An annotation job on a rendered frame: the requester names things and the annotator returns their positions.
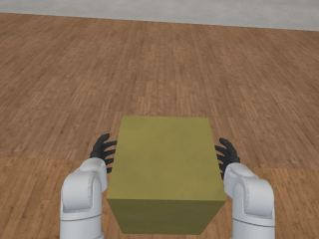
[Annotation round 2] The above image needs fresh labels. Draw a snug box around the carton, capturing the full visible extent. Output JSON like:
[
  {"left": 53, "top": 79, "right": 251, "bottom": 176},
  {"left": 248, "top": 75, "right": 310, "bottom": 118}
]
[{"left": 106, "top": 116, "right": 227, "bottom": 235}]

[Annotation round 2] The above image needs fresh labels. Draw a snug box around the right robot forearm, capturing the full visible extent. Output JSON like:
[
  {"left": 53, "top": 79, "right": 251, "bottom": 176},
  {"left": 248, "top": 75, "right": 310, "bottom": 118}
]
[{"left": 223, "top": 162, "right": 275, "bottom": 239}]

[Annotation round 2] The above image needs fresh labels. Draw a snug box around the robot left hand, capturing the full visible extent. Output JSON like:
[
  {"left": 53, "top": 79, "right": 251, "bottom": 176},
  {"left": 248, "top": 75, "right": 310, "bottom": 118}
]
[{"left": 90, "top": 133, "right": 117, "bottom": 173}]

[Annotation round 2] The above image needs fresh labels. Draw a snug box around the robot right hand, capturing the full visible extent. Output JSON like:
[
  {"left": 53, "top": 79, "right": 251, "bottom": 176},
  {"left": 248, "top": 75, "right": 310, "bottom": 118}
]
[{"left": 214, "top": 137, "right": 240, "bottom": 181}]

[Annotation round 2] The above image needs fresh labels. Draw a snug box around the left robot forearm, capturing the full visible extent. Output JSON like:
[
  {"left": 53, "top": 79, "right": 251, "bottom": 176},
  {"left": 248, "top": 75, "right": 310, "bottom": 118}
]
[{"left": 60, "top": 157, "right": 108, "bottom": 239}]

